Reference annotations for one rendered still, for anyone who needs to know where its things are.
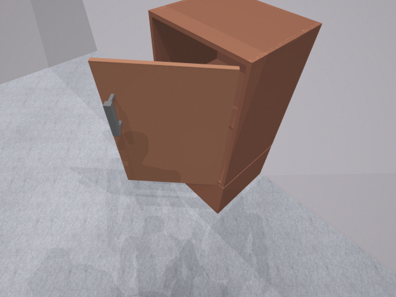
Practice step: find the handle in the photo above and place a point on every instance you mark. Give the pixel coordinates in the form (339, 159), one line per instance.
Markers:
(115, 126)

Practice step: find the cupboard door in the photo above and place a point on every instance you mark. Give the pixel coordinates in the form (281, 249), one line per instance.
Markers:
(175, 116)

